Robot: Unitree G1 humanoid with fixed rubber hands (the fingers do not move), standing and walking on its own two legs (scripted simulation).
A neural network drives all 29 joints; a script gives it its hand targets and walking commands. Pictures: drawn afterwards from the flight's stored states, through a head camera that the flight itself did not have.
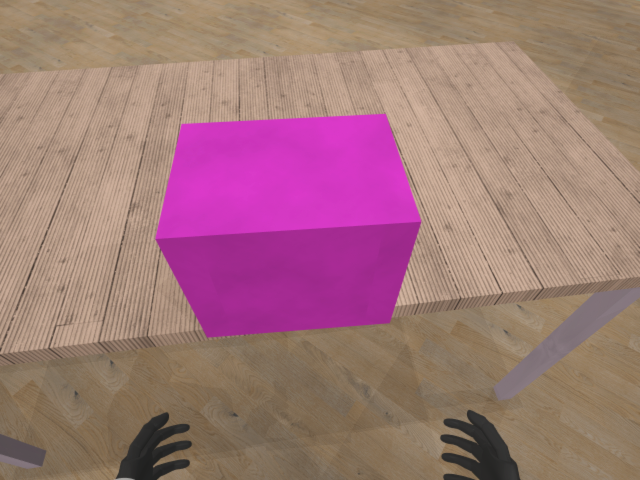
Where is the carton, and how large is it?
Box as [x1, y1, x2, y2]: [155, 114, 420, 337]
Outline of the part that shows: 385,114 181,124 155,239 207,337 389,322 420,224 420,219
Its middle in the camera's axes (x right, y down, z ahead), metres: -0.03 -0.01 +0.50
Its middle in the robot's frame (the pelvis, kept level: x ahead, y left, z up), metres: +0.40 +0.07 +0.09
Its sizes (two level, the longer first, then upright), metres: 0.247 0.176 0.212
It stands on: a table, 0.76 m high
